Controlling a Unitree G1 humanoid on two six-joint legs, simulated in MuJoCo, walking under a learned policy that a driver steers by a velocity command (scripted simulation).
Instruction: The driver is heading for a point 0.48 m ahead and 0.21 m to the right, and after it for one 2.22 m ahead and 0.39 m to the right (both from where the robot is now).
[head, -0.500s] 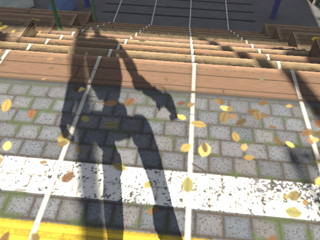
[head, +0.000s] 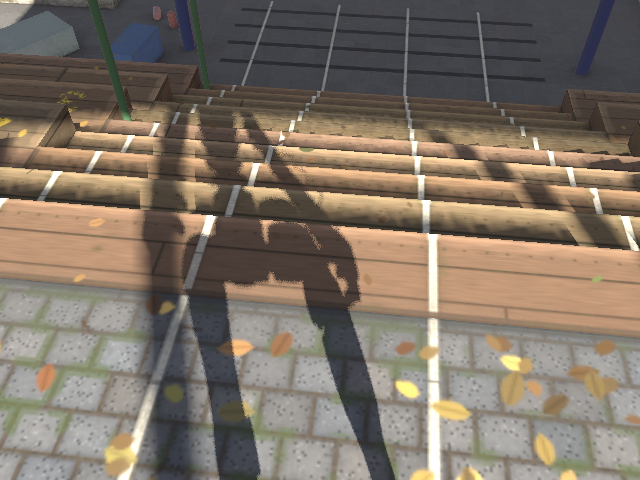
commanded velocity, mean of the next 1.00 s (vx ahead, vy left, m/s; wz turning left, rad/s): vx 1.00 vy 0.00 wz -0.26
